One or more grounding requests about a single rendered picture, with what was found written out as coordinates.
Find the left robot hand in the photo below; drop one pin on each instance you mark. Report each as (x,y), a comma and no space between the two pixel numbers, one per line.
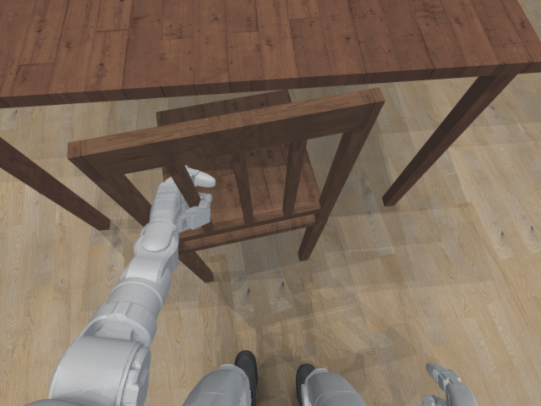
(168,203)

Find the left robot upper arm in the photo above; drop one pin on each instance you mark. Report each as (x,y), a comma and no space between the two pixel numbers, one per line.
(102,371)

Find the right robot hand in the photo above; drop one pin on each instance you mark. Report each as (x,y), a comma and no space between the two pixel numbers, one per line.
(450,383)

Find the table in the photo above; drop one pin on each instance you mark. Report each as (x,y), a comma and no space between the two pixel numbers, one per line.
(55,52)

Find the left robot thigh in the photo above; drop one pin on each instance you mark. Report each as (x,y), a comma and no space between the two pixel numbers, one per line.
(220,388)

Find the robot left shin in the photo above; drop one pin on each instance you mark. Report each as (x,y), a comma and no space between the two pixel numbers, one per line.
(234,367)

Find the robot left forearm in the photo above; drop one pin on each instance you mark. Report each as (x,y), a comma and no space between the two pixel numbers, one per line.
(131,311)

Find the chair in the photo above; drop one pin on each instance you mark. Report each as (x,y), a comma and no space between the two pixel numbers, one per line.
(255,149)

